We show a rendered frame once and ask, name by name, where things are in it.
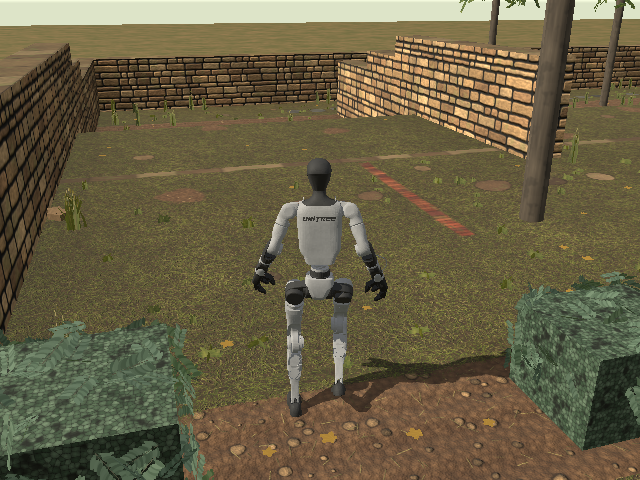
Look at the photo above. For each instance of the right robot upper arm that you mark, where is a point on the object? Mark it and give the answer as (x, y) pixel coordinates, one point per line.
(351, 211)

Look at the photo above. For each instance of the right robot hand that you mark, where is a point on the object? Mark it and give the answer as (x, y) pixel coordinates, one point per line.
(382, 285)

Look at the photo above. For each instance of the right robot forearm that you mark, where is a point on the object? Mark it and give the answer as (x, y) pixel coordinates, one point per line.
(372, 265)

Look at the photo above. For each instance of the left robot thigh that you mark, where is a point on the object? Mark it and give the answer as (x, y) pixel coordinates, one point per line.
(294, 302)

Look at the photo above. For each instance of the left robot upper arm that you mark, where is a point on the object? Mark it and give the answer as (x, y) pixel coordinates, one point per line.
(288, 211)

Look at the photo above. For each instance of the left robot forearm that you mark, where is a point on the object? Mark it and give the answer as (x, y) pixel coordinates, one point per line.
(265, 261)

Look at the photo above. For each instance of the robot head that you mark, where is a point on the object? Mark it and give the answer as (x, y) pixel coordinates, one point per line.
(319, 173)

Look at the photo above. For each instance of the left robot hand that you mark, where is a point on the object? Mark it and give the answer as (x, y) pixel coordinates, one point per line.
(265, 279)

